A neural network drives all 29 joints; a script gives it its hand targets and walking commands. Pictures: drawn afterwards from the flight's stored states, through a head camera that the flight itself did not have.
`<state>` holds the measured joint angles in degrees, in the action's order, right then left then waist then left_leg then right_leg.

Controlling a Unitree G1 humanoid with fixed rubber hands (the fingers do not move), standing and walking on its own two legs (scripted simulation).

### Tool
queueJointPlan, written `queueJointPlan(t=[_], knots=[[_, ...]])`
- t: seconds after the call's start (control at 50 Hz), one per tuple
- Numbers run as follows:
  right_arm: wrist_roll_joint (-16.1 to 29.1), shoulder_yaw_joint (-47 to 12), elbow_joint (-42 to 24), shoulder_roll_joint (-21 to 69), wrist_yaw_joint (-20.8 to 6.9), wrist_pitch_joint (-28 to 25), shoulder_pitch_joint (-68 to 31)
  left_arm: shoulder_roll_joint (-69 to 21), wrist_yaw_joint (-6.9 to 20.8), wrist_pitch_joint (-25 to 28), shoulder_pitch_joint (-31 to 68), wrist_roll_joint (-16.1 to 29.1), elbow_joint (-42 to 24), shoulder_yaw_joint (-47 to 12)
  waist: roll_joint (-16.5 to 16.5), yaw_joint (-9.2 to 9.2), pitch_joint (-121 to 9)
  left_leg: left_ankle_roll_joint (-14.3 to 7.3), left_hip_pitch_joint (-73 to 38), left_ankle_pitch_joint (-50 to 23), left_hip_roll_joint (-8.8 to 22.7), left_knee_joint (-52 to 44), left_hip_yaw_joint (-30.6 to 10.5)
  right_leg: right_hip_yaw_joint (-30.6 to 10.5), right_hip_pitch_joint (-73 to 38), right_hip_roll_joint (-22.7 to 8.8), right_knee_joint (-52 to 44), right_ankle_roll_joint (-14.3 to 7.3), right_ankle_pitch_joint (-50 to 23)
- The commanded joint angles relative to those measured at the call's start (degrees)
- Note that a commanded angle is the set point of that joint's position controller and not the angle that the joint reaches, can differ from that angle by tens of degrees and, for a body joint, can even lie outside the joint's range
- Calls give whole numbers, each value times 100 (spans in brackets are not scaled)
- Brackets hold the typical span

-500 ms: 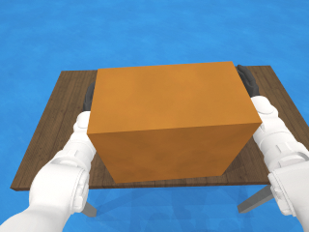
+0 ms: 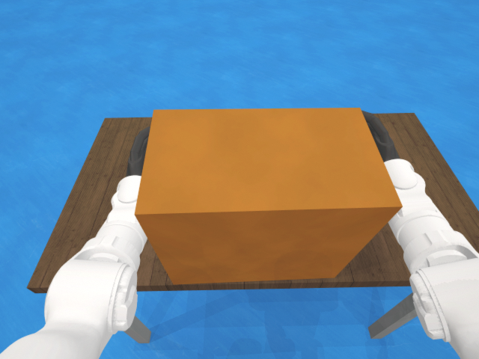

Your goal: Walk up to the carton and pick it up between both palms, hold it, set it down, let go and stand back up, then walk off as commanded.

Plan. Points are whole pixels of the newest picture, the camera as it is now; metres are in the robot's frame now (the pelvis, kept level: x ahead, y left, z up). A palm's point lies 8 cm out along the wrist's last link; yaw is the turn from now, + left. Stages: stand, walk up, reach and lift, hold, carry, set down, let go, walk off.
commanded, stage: reach and lift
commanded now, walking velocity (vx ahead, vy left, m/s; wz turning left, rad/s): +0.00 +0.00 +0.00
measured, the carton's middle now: (256, 205) +0.39 +0.00 +0.05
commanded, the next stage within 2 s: none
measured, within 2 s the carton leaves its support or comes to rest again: neither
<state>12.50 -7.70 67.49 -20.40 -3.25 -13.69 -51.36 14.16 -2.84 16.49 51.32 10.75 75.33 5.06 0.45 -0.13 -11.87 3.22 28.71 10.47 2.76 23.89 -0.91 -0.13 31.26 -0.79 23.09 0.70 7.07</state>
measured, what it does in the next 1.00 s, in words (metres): stands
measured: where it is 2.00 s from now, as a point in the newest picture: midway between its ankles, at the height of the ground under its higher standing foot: outside the picture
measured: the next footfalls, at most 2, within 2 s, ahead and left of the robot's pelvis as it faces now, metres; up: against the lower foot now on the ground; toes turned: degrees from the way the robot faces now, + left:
none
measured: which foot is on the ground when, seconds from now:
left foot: down 0.00-1.00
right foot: down 0.00-1.00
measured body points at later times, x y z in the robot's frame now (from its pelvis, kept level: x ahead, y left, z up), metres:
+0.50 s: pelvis -0.01 +0.01 +0.00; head +0.00 +0.02 +0.45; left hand +0.43 +0.22 +0.14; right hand +0.43 -0.19 +0.16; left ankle +0.00 +0.15 -0.74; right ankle +0.03 -0.13 -0.74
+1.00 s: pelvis -0.01 +0.01 +0.01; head -0.05 +0.02 +0.45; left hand +0.40 +0.23 +0.19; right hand +0.41 -0.18 +0.20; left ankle +0.00 +0.15 -0.74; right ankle +0.03 -0.13 -0.74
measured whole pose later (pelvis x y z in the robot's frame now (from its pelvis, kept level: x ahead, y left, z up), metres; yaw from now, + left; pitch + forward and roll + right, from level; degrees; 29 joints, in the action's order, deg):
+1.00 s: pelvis -0.01 +0.01 +0.01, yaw +0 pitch +5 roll -1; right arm 17.1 -3.7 50.6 -20.2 -1.1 12.9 -48.4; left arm 17.0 -3.0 -20.4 47.6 6.6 45.8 4.7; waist 0.4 -0.1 -11.5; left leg 2.0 18.4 10.8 2.5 23.9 -0.9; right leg -0.1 18.8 -0.9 18.7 1.0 5.3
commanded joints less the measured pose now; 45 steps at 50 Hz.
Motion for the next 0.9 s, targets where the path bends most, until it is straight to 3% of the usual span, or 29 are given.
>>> queueJointPlan(t=[0.0,0.14,0.22,0.44,0.66,0.88], knots=[[-239,-367,-1653,3934,-617,-169,-3431,-3615,740,294,3971,-137,-2272,-1302,79,-306,-3259,-15,-1159,-1481,-518,-250,277,162,-2945,154,-202,18,-1856],[-65,-382,-2346,4158,-621,213,-3662,-3718,681,-209,3987,12,-2815,-1525,142,-230,-3093,-81,-1247,-1211,-595,-368,163,24,-3097,181,-373,-14,-1523],[45,-427,-2932,4355,-519,423,-3663,-3811,715,-496,3873,105,-3180,-1649,258,-145,-3230,-125,-1256,-1335,-653,-400,116,-52,-3409,176,-399,14,-1823],[263,-236,-3307,4323,-389,1096,-3689,-3985,729,-1384,3788,56,-4067,-1813,48,116,-2897,-100,-1495,-1364,-618,-513,40,-48,-3473,206,-540,-15,-1672],[527,-253,-3981,4213,-256,1740,-3841,-4045,780,-2346,3565,85,-4744,-1809,122,307,-2696,-172,-1557,-1287,-617,-543,-36,-98,-3568,252,-635,-12,-1476],[719,-316,-4418,4259,-90,2355,-4153,-3931,918,-3146,3644,99,-5149,-1619,131,341,-2480,-307,-1374,-973,-670,-597,-7,-193,-3669,238,-704,-23,-1266]])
